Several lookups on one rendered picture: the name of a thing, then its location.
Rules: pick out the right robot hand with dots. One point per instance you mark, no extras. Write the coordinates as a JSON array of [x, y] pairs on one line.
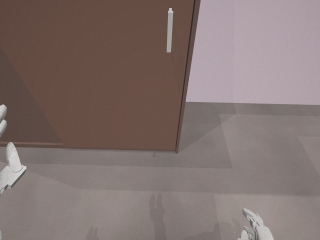
[[260, 231]]

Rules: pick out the left robot hand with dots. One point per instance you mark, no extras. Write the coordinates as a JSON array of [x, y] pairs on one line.
[[11, 174]]

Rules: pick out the wardrobe door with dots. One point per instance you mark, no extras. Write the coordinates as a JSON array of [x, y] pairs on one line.
[[99, 69], [25, 120]]

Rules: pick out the handle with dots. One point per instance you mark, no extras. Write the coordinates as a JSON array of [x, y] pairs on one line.
[[169, 30]]

